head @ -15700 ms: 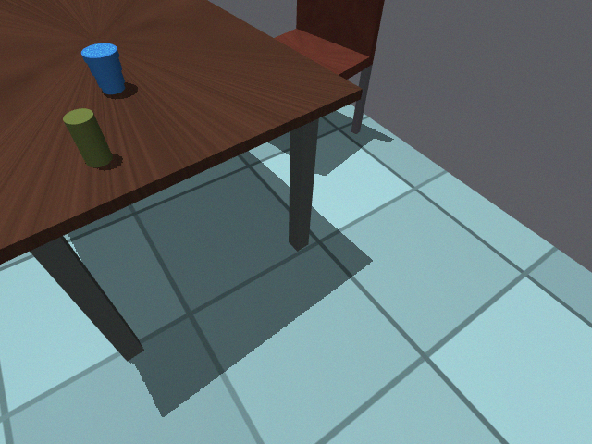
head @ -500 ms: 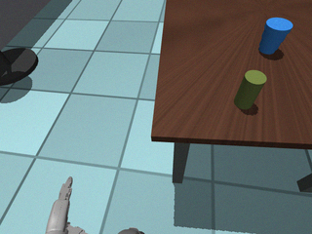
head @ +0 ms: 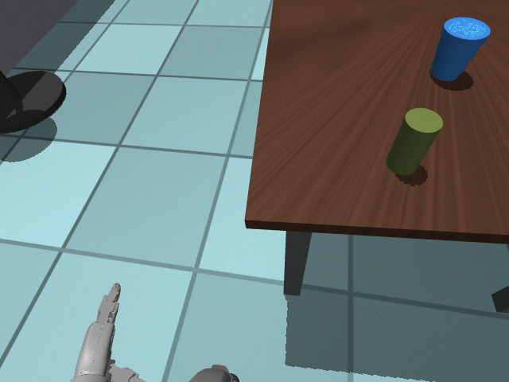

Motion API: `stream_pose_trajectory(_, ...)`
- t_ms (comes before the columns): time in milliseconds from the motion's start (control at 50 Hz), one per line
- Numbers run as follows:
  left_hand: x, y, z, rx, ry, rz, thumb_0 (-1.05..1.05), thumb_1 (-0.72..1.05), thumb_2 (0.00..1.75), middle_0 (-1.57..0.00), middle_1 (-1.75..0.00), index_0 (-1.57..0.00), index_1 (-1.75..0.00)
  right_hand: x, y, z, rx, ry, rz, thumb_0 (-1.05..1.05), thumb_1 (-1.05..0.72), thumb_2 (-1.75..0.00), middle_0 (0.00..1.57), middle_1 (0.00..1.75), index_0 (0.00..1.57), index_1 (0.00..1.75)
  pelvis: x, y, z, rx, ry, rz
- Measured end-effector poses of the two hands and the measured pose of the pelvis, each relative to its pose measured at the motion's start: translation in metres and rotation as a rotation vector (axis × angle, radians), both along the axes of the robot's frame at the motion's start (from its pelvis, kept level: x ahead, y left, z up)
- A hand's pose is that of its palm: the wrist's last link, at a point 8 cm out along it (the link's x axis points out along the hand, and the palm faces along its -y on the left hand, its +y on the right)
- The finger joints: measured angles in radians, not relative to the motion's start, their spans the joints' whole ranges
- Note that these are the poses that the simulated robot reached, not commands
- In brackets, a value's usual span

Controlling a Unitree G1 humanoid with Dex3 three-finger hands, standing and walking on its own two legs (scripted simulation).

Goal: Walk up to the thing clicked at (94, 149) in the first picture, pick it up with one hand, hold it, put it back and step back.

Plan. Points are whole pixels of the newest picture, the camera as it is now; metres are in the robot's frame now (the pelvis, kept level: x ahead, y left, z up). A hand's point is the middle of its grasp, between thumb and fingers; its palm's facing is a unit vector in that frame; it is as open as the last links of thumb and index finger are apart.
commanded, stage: go down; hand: right
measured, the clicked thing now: (411, 143) +0.51 -0.20 +0.05
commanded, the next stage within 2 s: approach in 0.42 s
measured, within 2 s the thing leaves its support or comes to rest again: neither
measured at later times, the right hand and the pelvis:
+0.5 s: hand out of the picture +0.42 -0.39 +0.18, palm faces +0.18 +0.98 +0.03, open 17.5 cm; pelvis +0.00 +0.00 +0.00, yaw +0 degrees
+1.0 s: hand (479, 165) +0.46 -0.29 +0.06, palm faces +0.04 +1.00 +0.08, open 17.5 cm; pelvis -0.01 +0.00 -0.03, yaw +0 degrees
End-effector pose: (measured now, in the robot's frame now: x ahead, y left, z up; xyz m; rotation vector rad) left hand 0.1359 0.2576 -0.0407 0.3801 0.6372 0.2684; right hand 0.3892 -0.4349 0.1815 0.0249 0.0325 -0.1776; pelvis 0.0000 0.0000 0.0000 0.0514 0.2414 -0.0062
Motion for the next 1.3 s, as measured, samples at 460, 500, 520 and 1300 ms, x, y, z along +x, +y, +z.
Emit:
stream_pose_trajectory(460,0.003,0.001,0.000,-0.007,0.001,-0.015,-0.01,-0.54,0.07,-0.06,-0.05,-0.05,-0.05,-0.002,-0.003,-0.005,-0.001,0.005,-0.011,-0.01,0.54,-0.06,0.04,0.05,0.05,0.05,0.001,0.003,-0.003,0.000,0.013,-0.001)
stream_pose_trajectory(500,0.002,0.000,0.000,-0.008,0.004,-0.016,-0.01,-0.54,0.06,-0.06,-0.05,-0.05,-0.05,-0.002,-0.002,-0.007,0.006,-0.003,-0.006,-0.01,0.55,-0.06,0.04,0.05,0.05,0.05,0.001,0.003,-0.003,0.000,0.014,-0.003)
stream_pose_trajectory(520,0.001,0.000,-0.001,-0.007,0.005,-0.016,-0.01,-0.54,0.06,-0.06,-0.05,-0.05,-0.05,-0.002,-0.001,-0.007,0.010,-0.008,-0.004,-0.01,0.55,-0.06,0.04,0.05,0.05,0.05,0.000,0.004,-0.004,0.000,0.013,-0.004)
stream_pose_trajectory(1300,-0.011,0.012,-0.010,0.001,-0.032,0.006,-0.01,-0.54,0.05,-0.07,-0.05,-0.06,-0.04,0.070,0.143,-0.125,0.006,0.003,0.089,-0.02,0.60,-0.06,0.02,0.05,0.03,0.05,-0.018,0.005,-0.041,-0.003,0.111,0.017)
